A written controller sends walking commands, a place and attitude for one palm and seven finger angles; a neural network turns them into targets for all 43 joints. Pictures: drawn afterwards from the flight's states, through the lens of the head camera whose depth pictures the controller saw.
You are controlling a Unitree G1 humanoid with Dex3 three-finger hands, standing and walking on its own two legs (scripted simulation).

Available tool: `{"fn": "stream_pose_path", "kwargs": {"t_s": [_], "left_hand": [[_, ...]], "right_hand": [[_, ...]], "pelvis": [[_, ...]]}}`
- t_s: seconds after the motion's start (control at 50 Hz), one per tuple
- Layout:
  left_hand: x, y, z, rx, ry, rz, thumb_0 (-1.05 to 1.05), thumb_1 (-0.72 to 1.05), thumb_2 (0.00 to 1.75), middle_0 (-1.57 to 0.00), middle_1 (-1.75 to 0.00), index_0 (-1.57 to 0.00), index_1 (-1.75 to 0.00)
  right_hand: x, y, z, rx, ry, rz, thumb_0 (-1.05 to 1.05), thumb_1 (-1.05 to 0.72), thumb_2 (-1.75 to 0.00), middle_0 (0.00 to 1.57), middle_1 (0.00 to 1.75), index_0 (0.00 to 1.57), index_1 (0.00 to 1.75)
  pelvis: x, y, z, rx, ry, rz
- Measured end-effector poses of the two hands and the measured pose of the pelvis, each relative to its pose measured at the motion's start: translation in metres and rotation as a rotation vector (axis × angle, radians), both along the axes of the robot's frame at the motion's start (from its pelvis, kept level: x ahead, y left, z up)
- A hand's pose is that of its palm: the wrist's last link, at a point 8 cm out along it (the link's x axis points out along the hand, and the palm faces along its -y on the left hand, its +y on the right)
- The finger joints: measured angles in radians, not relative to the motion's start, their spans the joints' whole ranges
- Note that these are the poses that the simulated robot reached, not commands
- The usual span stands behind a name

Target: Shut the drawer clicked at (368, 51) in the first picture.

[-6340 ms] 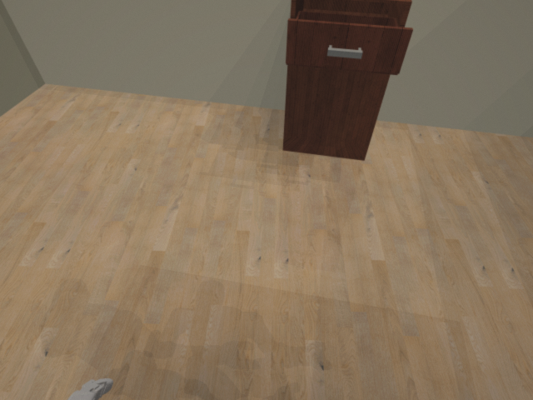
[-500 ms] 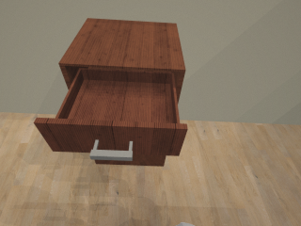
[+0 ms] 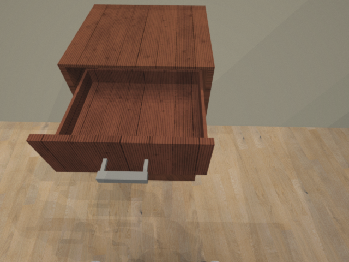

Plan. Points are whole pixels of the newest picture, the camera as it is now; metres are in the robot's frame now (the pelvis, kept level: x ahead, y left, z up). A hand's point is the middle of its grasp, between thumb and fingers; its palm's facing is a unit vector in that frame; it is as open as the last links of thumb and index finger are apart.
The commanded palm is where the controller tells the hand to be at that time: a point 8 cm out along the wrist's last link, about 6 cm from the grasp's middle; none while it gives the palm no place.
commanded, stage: come to a stop and stand still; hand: left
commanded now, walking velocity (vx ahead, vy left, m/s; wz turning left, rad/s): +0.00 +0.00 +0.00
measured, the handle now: (124, 169) +0.33 +0.15 -0.02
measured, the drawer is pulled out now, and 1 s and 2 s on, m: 0.28 0.28 0.28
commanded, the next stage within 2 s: look again from close up in 0.86 s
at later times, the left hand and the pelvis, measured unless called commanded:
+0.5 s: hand out of the picture -0.09 +0.18 -0.16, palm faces +0.02 -0.98 -0.21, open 7.3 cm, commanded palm none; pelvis -0.05 +0.02 +0.01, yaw -1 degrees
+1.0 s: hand out of the picture -0.08 +0.16 -0.16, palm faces +0.00 -0.99 -0.17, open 7.3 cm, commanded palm none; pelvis -0.05 +0.00 +0.01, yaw -1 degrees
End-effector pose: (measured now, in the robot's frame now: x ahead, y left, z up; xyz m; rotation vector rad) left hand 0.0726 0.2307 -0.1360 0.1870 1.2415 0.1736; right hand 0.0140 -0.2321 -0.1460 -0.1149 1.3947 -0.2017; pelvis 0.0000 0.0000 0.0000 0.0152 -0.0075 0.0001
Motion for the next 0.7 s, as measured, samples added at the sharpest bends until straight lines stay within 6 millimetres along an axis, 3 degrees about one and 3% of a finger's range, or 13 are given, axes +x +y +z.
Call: {"fn": "stream_pose_path", "kwargs": {"t_s": [0.08,0.22,0.32,0.42,0.54,0.7], "left_hand": [[-0.024,0.023,-0.014,-0.018,0.018,0.023,0.0,0.92,0.89,-0.2,-0.3,-0.2,-0.3],[-0.077,0.04,-0.008,-0.022,0.096,0.067,0.0,0.91,0.89,-0.2,-0.3,-0.2,-0.3],[-0.12,0.035,-0.004,-0.007,0.198,0.067,0.0,0.91,0.89,-0.2,-0.3,-0.2,-0.3],[-0.15,0.017,0.006,-0.007,0.26,0.059,0.0,0.92,0.89,-0.19,-0.3,-0.2,-0.3],[-0.165,-0.005,0.004,-0.05,0.262,0.043,0.0,0.91,0.89,-0.2,-0.3,-0.2,-0.3],[-0.158,-0.027,-0.003,-0.103,0.209,0.03,0.0,0.91,0.89,-0.2,-0.3,-0.2,-0.3]], "right_hand": [[-0.006,0.012,0.003,-0.037,-0.065,0.011,0.0,-0.91,-0.9,0.2,0.3,0.2,0.29],[-0.024,0.042,0.011,-0.008,-0.045,0.046,0.01,-0.92,-0.9,0.2,0.3,0.2,0.29],[-0.03,0.041,0.004,0.005,-0.04,0.041,0.02,-0.94,-0.9,0.2,0.3,0.2,0.3],[-0.045,0.037,-0.005,0.033,-0.024,0.012,0.01,-0.94,-0.9,0.2,0.3,0.2,0.3],[-0.068,0.035,0.001,0.043,0.01,0.006,0.01,-0.93,-0.9,0.2,0.3,0.2,0.29],[-0.1,0.036,0.005,0.051,0.062,-0.002,0.01,-0.91,-0.9,0.2,0.3,0.2,0.29]], "pelvis": [[-0.014,0.017,-0.007,-0.002,-0.016,-0.008],[-0.024,0.029,0.004,0.004,-0.003,-0.016],[-0.032,0.031,0.003,0.027,0.016,-0.026],[-0.04,0.028,0.005,0.002,0.01,-0.02],[-0.048,0.02,0.009,0.003,-0.013,-0.023],[-0.059,0.011,0.01,-0.001,-0.026,-0.016]]}}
